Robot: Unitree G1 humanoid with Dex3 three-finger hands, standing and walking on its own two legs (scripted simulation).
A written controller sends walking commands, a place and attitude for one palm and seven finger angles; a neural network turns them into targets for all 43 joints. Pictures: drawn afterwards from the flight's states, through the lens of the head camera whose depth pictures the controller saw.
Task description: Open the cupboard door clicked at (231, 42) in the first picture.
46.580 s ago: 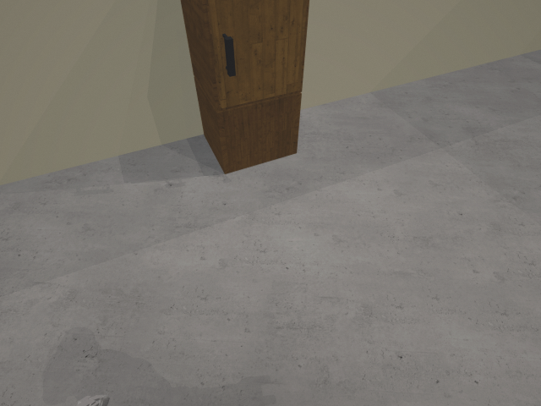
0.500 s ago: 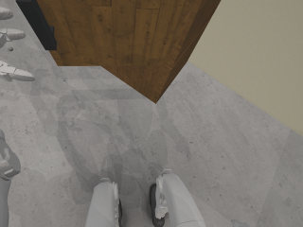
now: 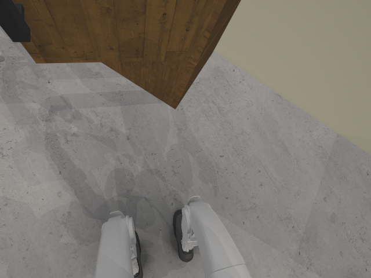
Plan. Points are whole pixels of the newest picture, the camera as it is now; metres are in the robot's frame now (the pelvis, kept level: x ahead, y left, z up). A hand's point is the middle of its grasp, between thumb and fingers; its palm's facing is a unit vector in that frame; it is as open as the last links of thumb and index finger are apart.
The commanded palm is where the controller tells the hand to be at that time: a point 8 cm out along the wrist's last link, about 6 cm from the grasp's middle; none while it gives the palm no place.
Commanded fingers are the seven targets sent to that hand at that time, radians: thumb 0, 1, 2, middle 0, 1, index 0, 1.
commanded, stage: move the hooked fingers beside the handle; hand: left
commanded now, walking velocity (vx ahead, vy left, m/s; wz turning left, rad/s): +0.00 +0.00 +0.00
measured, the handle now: out of the picture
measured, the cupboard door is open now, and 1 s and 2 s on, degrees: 39 39 40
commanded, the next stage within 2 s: slide the fingers in behind the handle in 0.56 s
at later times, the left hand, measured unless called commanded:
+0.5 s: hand out of the picture +0.55 +0.28 +0.06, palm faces +0.05 -1.00 -0.03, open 14.0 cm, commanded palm +0.55 +0.30 +0.06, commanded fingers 0.00 -0.50 0.30 -0.30 -1.20 -0.30 -1.20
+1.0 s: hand out of the picture +0.56 +0.27 +0.05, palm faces +0.05 -1.00 -0.01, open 14.0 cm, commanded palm +0.55 +0.28 +0.06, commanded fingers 0.00 -0.50 0.30 -0.30 -1.20 -0.30 -1.20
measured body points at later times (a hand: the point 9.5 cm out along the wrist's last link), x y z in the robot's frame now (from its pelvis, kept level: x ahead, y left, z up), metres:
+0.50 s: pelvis +0.01 +0.00 +0.01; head +0.22 +0.06 +0.41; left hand +0.55 +0.34 +0.06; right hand +0.02 -0.27 -0.08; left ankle +0.01 +0.08 -0.59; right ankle +0.06 -0.13 -0.59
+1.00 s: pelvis +0.01 +0.00 +0.01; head +0.22 +0.05 +0.40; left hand +0.55 +0.32 +0.06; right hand +0.01 -0.27 -0.08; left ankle +0.01 +0.08 -0.59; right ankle +0.06 -0.13 -0.59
